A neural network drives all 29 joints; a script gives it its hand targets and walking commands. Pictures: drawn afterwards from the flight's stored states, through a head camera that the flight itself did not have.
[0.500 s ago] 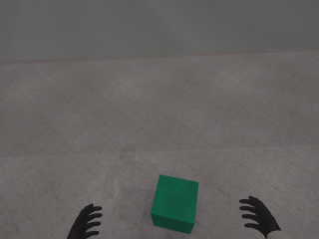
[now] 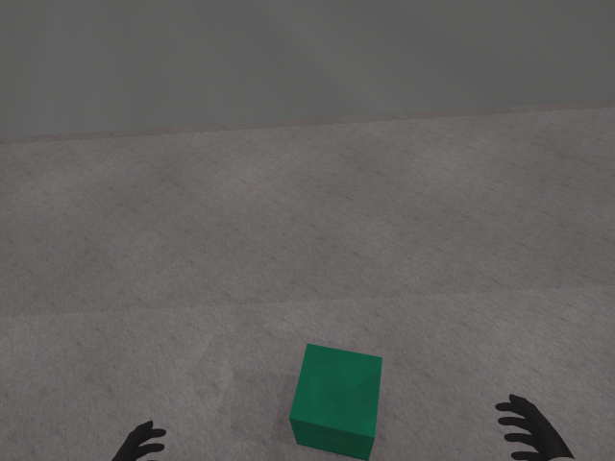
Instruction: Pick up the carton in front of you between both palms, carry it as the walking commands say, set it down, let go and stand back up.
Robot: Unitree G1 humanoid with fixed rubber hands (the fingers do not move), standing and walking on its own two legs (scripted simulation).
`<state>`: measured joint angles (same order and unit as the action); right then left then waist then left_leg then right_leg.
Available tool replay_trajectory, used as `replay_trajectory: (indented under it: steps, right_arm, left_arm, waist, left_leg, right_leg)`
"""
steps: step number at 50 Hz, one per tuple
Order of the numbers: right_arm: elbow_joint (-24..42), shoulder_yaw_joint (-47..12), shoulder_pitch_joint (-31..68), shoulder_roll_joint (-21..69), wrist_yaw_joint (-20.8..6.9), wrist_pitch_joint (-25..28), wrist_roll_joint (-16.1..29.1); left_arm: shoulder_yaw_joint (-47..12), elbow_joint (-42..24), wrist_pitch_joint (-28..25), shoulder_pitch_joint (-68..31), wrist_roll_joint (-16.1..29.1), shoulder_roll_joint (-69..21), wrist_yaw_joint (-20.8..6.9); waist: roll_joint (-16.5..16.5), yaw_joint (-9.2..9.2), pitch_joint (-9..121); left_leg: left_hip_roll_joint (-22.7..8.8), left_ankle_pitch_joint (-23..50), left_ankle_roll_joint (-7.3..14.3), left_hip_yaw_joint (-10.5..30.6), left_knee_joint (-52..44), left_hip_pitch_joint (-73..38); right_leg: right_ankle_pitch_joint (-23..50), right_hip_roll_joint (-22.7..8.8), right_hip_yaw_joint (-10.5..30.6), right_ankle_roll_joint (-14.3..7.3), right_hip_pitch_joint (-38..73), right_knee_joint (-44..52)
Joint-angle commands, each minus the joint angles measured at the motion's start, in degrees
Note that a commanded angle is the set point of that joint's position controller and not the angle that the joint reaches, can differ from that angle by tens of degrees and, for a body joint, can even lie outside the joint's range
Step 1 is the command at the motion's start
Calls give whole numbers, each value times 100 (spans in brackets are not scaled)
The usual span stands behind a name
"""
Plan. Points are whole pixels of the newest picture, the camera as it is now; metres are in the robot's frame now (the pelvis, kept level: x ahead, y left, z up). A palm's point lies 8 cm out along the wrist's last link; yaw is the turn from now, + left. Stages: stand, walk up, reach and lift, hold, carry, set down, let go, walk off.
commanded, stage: stand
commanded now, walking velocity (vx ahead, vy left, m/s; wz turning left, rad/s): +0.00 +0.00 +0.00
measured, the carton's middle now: (337, 402) +0.41 -0.02 -0.64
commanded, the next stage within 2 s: none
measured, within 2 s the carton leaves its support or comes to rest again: neither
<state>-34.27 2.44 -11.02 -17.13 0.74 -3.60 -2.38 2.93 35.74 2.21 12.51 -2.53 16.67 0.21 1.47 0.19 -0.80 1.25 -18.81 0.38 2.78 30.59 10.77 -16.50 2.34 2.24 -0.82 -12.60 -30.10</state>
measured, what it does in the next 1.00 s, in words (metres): stands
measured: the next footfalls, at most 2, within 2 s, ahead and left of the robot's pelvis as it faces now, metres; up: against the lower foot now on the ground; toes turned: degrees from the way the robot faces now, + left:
none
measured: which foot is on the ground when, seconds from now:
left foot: down 0.00-1.00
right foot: down 0.00-1.00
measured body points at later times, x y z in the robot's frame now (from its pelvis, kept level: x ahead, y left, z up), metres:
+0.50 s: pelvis +0.02 -0.01 +0.00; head +0.02 -0.02 +0.45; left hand +0.14 +0.29 -0.09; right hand +0.16 -0.30 -0.10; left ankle -0.03 +0.12 -0.73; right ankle +0.00 -0.11 -0.73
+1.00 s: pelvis +0.00 -0.01 +0.01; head +0.00 -0.02 +0.46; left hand +0.10 +0.30 -0.09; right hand +0.12 -0.31 -0.11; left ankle -0.03 +0.12 -0.73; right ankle +0.00 -0.11 -0.73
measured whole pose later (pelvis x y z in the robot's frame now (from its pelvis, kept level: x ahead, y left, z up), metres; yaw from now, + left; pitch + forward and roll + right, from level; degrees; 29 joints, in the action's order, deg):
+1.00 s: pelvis +0.00 -0.01 +0.01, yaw +1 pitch -2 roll +0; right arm -54.3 0.2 -8.6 -21.5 1.3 0.8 -1.4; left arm 1.8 53.7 -0.3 8.7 -1.2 20.7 0.7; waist 1.2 -0.3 -1.1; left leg 0.7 -14.1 -0.5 3.5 21.5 5.3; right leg -12.6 2.1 1.3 -1.5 -7.4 -22.1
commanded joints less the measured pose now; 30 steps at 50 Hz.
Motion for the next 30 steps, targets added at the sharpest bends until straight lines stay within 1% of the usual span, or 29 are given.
replay_trajectory:
  steps: [1,3,6,14,21,30]
  right_arm:
    - [167,174,405,-740,-1,315,-5]
    - [6,161,371,-809,10,365,-10]
    - [-218,144,301,-904,40,404,-8]
    - [-626,90,212,-1048,89,431,23]
    - [-851,61,265,-1101,110,450,48]
    - [-1142,23,354,-1169,115,470,66]
  left_arm:
    - [236,-262,-210,-316,3,802,22]
    - [239,-143,-234,-276,18,857,34]
    - [239,28,-247,-217,36,957,67]
    - [212,385,-264,-191,71,1137,111]
    - [187,626,-276,-271,92,1169,118]
    - [148,933,-287,-405,112,1207,112]
  waist:
    - [-174,-24,243]
    - [-209,-23,371]
    - [-203,-16,467]
    - [-162,-14,418]
    - [-119,-36,398]
    - [-124,-43,292]
  left_leg:
    - [-409,514,-6,404,-511,82]
    - [-431,1028,-13,412,-460,-45]
    - [-464,1528,-12,417,-423,-194]
    - [-508,2051,-2,431,-463,-283]
    - [-540,2201,-9,447,-565,-332]
    - [-588,1968,9,479,-796,-369]
  right_leg:
    - [472,-503,420,35,-155,616]
    - [1020,-543,427,23,-29,543]
    - [1499,-582,427,3,116,493]
    - [2066,-652,441,-19,378,511]
    - [2222,-686,441,-24,522,570]
    - [1962,-718,488,-42,587,771]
